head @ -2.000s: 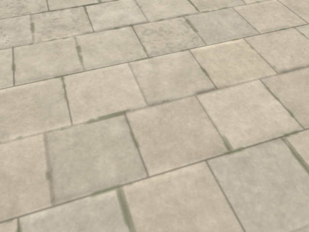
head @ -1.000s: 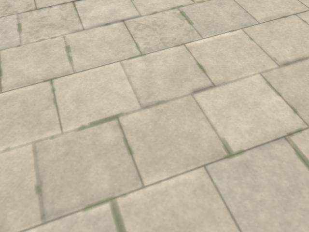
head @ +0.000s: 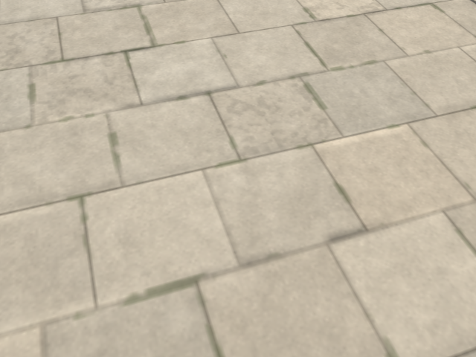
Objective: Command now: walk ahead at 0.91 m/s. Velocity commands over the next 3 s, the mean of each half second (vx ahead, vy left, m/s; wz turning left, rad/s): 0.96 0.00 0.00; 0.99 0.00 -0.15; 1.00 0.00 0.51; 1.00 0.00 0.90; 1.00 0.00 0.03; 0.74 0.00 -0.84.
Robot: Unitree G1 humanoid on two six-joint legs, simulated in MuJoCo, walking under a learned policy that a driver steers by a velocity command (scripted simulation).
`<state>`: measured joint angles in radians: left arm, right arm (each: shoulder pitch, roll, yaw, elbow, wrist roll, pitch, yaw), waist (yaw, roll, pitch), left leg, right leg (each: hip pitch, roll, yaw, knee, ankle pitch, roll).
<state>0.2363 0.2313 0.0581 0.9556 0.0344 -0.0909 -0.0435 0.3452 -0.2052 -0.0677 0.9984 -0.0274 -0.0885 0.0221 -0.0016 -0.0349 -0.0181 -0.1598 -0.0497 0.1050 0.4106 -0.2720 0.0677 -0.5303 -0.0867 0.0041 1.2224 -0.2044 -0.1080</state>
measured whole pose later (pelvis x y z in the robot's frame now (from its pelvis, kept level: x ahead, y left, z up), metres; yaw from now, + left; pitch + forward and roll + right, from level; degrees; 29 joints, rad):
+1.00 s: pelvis +0.95 +0.03 +0.00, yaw -6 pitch +0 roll +2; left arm 0.20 0.26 0.04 0.86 0.02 -0.05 -0.04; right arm 0.42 -0.26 -0.06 0.99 -0.02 -0.12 0.02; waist -0.03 -0.03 0.02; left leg -0.06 -0.07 0.19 0.33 -0.27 0.07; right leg -0.66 -0.10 0.04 1.21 -0.15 -0.11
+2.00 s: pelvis +1.88 +0.16 -0.01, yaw +38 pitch +2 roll +0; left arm -0.05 0.24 -0.02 0.58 0.04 -0.06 -0.02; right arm 0.47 -0.31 -0.08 0.85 0.00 -0.07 0.02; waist -0.13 -0.01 0.03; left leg 0.05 -0.18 -0.21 0.28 -0.33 0.17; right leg -0.71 -0.12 0.06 0.67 0.03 0.04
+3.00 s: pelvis +2.62 +0.62 -0.04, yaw +11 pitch +0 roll +0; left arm 0.13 0.32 0.06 0.67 0.02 0.00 -0.03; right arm 0.27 -0.26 -0.03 0.76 -0.01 -0.05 -0.01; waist -0.02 -0.02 0.12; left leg -0.29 0.05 0.03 1.43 -0.51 -0.06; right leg -0.56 0.15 -0.08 0.70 -0.14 -0.17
